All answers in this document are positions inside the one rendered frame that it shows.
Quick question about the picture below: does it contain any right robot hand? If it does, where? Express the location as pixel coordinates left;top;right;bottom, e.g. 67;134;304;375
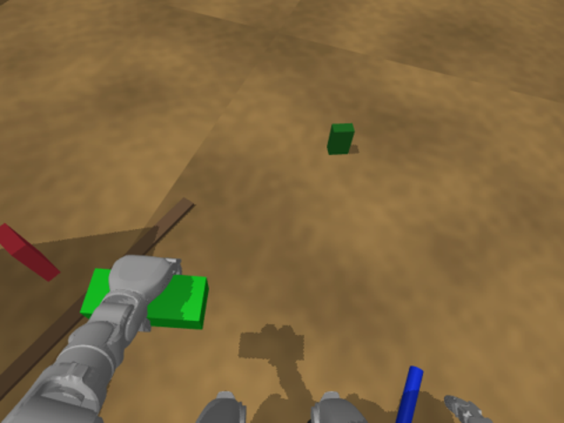
444;395;493;423

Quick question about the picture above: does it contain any left robot arm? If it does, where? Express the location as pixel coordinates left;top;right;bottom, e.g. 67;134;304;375
1;289;147;423

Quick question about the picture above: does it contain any left robot hand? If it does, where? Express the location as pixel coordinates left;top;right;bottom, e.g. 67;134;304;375
108;255;182;332

